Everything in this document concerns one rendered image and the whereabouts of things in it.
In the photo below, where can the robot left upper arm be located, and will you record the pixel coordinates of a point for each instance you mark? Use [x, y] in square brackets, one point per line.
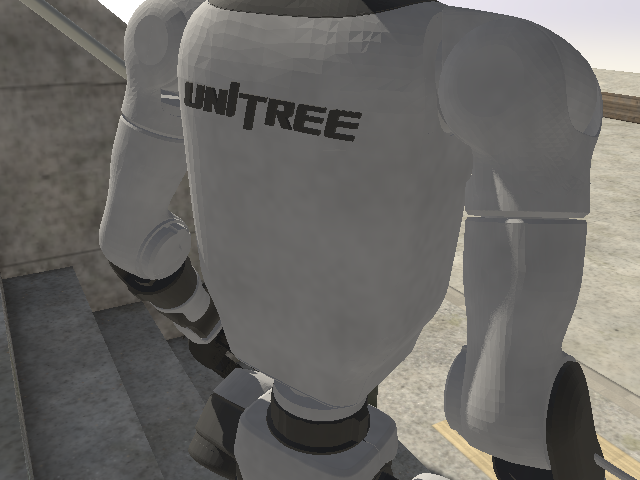
[137, 232]

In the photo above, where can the left robot forearm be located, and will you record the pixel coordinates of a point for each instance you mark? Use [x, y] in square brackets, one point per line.
[182, 297]

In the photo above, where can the humanoid robot torso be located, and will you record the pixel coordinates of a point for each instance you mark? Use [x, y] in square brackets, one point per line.
[327, 193]

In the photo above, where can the right robot forearm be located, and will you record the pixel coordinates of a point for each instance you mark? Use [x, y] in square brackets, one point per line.
[570, 434]

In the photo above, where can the left robot thigh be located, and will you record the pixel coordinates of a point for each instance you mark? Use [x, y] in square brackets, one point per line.
[213, 443]

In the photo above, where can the robot right upper arm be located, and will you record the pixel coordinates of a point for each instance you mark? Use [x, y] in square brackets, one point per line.
[530, 107]

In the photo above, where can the left robot hand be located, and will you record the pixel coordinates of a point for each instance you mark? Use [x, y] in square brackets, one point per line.
[212, 355]

